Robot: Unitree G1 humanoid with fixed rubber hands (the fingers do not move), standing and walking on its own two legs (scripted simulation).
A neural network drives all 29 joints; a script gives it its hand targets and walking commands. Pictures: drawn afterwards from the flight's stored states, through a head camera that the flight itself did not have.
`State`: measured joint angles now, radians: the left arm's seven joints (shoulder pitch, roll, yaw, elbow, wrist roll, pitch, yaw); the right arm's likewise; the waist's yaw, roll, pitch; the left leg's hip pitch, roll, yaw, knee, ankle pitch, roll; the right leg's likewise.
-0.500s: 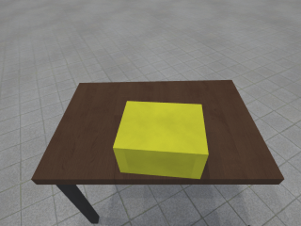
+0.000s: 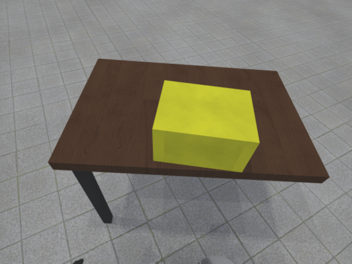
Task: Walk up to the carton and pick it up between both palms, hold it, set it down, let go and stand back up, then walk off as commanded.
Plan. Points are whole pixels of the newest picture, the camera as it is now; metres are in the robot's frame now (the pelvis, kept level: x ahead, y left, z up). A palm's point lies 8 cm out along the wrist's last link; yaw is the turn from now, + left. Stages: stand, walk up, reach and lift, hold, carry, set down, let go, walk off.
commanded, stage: walk off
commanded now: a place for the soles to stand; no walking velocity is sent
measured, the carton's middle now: (202, 125) +0.52 -0.07 -0.02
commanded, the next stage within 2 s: none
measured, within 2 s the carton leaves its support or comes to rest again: neither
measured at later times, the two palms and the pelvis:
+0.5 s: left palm out of the picture -0.08 +0.23 -0.13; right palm out of the picture -0.07 -0.36 -0.14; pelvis -0.16 -0.07 -0.03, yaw -3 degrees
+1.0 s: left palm out of the picture -0.11 +0.13 -0.10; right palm out of the picture -0.30 -0.46 -0.12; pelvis -0.30 -0.13 -0.02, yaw -5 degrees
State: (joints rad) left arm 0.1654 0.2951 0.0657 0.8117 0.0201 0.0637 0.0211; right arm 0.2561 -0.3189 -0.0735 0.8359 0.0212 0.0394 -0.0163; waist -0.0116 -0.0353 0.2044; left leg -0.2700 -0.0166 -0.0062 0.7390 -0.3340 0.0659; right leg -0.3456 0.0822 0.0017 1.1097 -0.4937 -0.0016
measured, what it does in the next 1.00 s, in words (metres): walks backwards: right foot, then left foot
